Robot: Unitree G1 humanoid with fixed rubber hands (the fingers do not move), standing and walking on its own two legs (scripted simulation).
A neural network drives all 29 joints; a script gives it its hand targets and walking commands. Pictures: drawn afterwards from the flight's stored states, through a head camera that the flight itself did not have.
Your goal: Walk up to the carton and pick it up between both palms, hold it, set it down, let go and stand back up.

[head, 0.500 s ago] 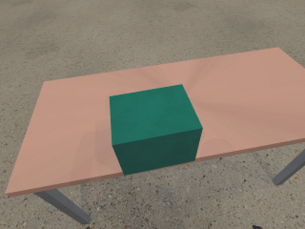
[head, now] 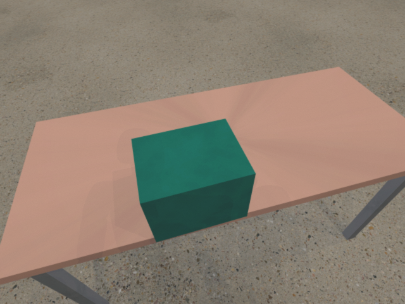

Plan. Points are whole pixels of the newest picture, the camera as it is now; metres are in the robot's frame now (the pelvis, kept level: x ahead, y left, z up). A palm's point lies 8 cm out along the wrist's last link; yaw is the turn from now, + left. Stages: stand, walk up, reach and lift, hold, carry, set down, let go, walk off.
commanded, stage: walk up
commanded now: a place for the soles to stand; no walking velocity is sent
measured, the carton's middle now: (191, 179) +0.43 +0.04 -0.03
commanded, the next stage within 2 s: none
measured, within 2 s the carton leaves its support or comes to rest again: neither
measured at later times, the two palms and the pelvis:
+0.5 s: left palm out of the picture +0.09 +0.26 -0.11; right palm out of the picture +0.08 -0.28 -0.11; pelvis +0.02 -0.01 +0.00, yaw +1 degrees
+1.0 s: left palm out of the picture +0.14 +0.26 -0.11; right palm out of the picture +0.13 -0.25 -0.10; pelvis +0.03 +0.01 +0.00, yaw +5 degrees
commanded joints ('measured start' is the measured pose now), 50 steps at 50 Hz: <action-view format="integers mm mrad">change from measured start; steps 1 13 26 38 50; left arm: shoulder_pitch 18 54 27 -129 -70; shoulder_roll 155 178 115 220 195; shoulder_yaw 31 45 9 36 25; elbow -73 -87 -107 -129 -90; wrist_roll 0 -1 -3 4 -13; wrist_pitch -20 -27 -22 -2 -16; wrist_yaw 5 7 10 1 -24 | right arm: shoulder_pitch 60 34 89 123 0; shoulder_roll -166 -172 -178 -72 -114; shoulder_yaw -43 -52 -49 -66 -55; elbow -66 -71 -67 -120 -153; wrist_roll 2 -9 -5 1 15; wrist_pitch -9 4 -14 -48 -41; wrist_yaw -1 19 -2 14 -3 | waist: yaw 12 20 -9 -62 19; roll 6 -44 29 -117 -5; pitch -47 33 -6 -53 -112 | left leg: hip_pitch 15 -100 110 61 -66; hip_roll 207 190 305 16 63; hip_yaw -239 -256 -319 -330 -439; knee -214 -202 -196 -162 -88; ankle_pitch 319 -30 570 216 334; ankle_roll -112 -69 -20 -75 -67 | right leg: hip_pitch -2 -33 -142 -125 109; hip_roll -54 -60 -38 -173 -119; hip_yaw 48 127 -14 80 56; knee -77 -114 -1 -45 -102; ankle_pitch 139 -4 -24 335 263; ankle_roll -78 -120 -61 -140 -92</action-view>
